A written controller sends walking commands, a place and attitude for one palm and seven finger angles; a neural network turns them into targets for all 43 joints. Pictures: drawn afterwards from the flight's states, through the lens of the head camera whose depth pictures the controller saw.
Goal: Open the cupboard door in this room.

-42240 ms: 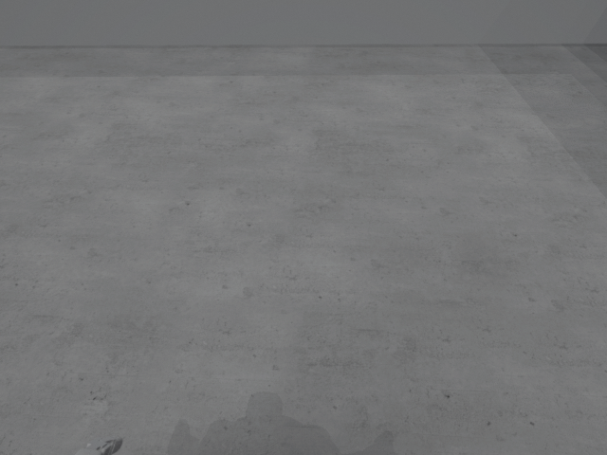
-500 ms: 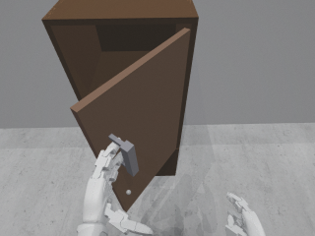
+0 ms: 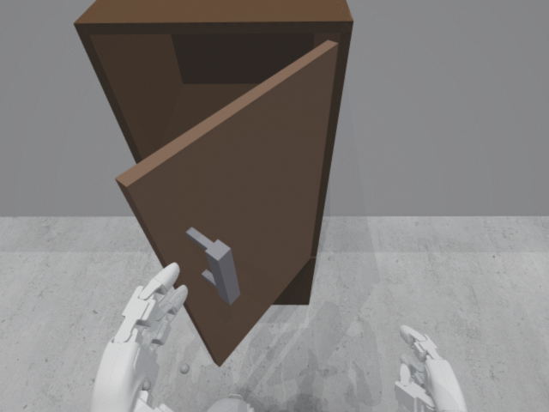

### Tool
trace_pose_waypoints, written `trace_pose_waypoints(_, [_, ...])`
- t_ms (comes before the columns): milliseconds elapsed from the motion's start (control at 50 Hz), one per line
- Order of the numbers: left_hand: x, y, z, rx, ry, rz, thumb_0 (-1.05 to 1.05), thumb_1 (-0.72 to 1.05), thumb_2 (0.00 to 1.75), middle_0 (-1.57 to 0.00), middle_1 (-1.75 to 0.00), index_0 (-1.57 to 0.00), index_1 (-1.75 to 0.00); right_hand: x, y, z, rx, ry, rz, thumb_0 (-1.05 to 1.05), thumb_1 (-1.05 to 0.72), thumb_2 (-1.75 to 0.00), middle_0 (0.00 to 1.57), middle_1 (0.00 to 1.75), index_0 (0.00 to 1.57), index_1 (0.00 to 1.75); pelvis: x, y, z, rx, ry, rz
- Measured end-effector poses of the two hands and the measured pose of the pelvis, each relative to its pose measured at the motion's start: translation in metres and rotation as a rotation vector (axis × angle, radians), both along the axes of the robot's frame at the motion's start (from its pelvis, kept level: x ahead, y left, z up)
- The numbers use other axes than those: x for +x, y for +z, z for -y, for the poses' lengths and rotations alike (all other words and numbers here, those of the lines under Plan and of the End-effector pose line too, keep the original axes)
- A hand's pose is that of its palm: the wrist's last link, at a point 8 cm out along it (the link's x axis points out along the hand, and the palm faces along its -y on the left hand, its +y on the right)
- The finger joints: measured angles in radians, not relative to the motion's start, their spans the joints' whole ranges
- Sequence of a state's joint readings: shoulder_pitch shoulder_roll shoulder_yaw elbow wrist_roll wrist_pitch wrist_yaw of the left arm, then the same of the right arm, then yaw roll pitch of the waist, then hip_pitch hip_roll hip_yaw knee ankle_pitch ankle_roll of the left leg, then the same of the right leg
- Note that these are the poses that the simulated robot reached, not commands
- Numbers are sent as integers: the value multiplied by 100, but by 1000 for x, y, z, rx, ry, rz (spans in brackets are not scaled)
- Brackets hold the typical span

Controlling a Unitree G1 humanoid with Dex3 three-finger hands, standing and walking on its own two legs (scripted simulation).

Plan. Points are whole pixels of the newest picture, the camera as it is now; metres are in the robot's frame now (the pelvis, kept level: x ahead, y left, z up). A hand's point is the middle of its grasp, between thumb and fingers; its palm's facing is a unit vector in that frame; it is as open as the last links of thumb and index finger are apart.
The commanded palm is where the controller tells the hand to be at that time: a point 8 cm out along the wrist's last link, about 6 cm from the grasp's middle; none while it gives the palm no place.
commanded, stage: slide the hand sideways off the handle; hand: left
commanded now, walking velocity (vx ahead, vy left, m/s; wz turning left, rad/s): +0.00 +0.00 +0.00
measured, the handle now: (213, 266) +0.29 +0.10 +0.09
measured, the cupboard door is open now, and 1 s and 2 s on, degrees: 52 52 52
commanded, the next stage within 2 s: draw the hand back to the body in 0.24 s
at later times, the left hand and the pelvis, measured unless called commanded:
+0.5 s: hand (151, 371) +0.16 +0.14 +0.10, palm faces +0.02 -1.00 -0.04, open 16.3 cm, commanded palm +0.12 +0.20 +0.11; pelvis +0.00 +0.00 +0.00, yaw +1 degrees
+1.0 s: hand (71, 342) +0.17 +0.21 +0.15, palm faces +0.19 -0.94 -0.30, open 15.3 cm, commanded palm +0.13 +0.26 +0.18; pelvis +0.01 +0.01 +0.04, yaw +0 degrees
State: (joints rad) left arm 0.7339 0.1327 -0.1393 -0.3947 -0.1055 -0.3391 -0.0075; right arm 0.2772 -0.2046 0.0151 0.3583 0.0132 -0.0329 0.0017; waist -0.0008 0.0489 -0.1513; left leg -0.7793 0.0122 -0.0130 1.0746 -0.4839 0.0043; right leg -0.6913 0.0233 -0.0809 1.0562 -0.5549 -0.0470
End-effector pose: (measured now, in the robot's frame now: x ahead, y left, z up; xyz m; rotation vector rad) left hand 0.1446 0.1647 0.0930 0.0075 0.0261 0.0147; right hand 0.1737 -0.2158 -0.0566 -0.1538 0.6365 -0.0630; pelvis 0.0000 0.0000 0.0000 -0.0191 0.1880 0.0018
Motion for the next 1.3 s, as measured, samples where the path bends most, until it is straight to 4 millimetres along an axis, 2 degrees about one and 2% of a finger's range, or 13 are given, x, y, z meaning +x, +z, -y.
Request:
trace_pose_waypoints(140, [-10,-1,-15,10,43,-12,-1,-50,30,-17,-31,-18,-31,3,-3,9,-12,-18,0,2,-90,-90,20,29,20,30,0,-2,5,-2,9,-7])
trace_pose_waypoints(400, [-12,-3,-24,0,11,-8,-1,-50,30,-15,-30,-16,-30,4,-5,11,-25,-39,-1,2,-90,-90,20,29,20,30,-1,-5,5,-8,14,-13])
trace_pose_waypoints(580, [-3,23,-39,43,14,27,-1,-50,30,-16,-30,-16,-30,2,5,2,0,-57,9,2,-90,-90,20,29,20,30,3,5,1,-13,11,16])
trace_pose_waypoints(840, [-6,51,-69,63,33,38,-1,-48,31,-16,-30,-16,-30,13,28,-6,-11,-34,69,2,-90,-90,20,29,20,30,9,22,-7,-19,17,64])
trace_pose_waypoints(1000, [-5,74,-90,292,188,-33,-1,-32,38,-16,-30,-16,-30,17,44,-16,-41,-42,65,2,-90,-90,20,29,20,30,12,40,-13,-17,8,118])
trace_pose_waypoints(1300, [12,120,-127,407,334,37,0,18,59,-19,-30,-19,-30,23,56,-33,-39,13,21,2,-90,-90,21,30,20,30,23,67,-24,4,-3,214])
